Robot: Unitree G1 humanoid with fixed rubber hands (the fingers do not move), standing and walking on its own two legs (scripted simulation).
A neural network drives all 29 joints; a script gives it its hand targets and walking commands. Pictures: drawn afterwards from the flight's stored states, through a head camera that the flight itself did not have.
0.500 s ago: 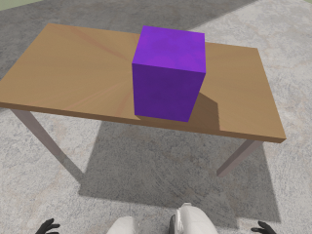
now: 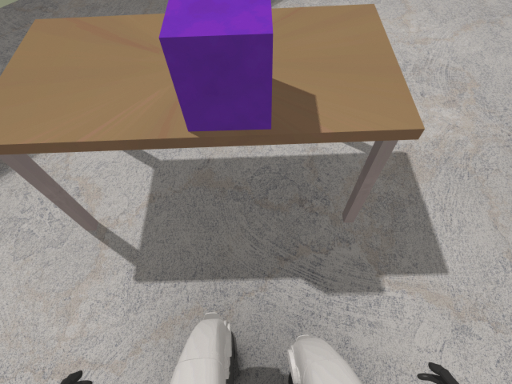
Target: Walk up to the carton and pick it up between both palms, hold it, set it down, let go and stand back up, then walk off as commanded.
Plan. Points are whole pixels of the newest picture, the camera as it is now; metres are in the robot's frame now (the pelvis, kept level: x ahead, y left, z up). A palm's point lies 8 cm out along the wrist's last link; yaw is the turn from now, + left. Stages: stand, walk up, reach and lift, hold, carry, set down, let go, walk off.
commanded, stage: walk off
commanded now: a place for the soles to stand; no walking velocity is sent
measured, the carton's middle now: (225, 61) +0.78 +0.04 +0.00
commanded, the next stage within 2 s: stand in 1.96 s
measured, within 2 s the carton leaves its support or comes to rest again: neither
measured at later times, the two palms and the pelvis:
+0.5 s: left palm out of the picture -0.03 +0.34 -0.10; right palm out of the picture -0.09 -0.26 -0.12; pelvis -0.16 +0.05 +0.00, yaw -1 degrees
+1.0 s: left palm out of the picture -0.16 +0.33 -0.09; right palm out of the picture -0.21 -0.30 -0.11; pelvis -0.27 +0.02 +0.01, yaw -2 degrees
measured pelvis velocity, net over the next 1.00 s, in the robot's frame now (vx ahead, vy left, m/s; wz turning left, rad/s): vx -0.27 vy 0.02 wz -0.03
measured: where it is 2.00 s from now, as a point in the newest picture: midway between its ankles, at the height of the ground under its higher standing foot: outside the picture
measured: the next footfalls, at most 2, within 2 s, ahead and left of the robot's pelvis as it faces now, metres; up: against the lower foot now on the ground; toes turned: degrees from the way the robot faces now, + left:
left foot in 0.40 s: -0.16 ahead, +0.15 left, +0.00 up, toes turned -7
right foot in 0.86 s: -0.22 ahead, -0.10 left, +0.00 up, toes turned +4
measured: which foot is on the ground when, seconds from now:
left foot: up 0.00-0.38, down 0.40-0.90, up 0.92-1.00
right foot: down 0.00-0.44, up 0.46-0.84, down 0.86-1.00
